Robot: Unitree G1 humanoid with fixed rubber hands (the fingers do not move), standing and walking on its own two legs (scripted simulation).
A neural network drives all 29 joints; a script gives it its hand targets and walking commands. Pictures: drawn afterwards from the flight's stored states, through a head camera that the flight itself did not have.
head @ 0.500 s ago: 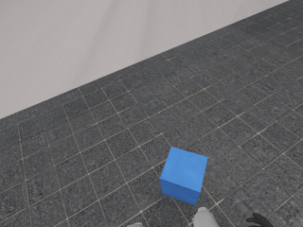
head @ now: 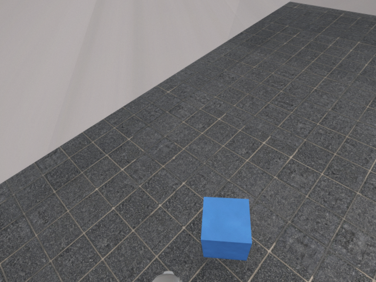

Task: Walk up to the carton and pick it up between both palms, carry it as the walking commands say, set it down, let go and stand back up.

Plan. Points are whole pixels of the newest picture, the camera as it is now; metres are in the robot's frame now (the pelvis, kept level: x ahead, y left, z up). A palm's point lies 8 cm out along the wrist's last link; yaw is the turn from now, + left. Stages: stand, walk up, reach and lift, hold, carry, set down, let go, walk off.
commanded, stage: walk up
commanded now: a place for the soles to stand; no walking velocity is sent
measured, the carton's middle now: (225, 229) +0.49 -0.07 -0.64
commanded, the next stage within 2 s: none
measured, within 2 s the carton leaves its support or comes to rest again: neither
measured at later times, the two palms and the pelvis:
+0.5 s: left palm out of the picture +0.13 +0.31 -0.13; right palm out of the picture +0.05 -0.21 -0.13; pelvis +0.03 +0.06 -0.01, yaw -9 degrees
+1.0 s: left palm (90, 273) +0.19 +0.29 -0.13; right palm out of the picture +0.07 -0.21 -0.12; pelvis +0.07 +0.05 +0.00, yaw -10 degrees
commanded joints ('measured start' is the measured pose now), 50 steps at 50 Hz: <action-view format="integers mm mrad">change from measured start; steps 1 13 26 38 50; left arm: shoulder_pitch -33 -43 -249 -212 -237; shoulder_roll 178 158 201 187 203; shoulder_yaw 35 24 1 -23 -39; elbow -26 13 -16 86 141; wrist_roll -5 15 -4 -10 -12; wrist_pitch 0 85 78 52 59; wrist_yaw -20 -41 -42 -52 -49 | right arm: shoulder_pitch -48 -94 -29 34 -4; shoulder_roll -12 -115 -46 -98 -102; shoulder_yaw -3 -25 2 13 15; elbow -72 -76 -18 44 81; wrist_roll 26 29 48 50 47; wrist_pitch -33 -29 -23 -68 -48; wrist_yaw -26 -80 -56 -65 -67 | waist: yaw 14 -24 -59 -11 -25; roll -251 105 -159 -40 -59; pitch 45 24 62 -59 -43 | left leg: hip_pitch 225 243 334 346 389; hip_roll -80 270 -26 62 65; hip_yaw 117 -191 73 -4 31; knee -185 -628 -342 -451 -439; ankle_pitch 109 -179 -1 297 266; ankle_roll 28 231 103 110 110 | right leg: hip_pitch -230 -237 -260 2 -40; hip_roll -146 -91 -191 -136 -137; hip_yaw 98 -80 54 -54 -55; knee -116 390 -237 -74 -99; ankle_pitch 314 -215 -267 278 283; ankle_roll -141 38 -92 -51 -44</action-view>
